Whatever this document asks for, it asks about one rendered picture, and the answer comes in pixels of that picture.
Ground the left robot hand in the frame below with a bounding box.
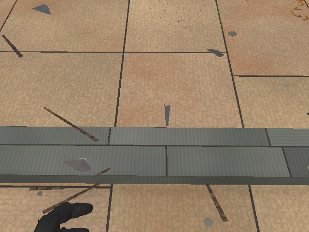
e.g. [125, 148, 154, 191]
[34, 202, 93, 232]

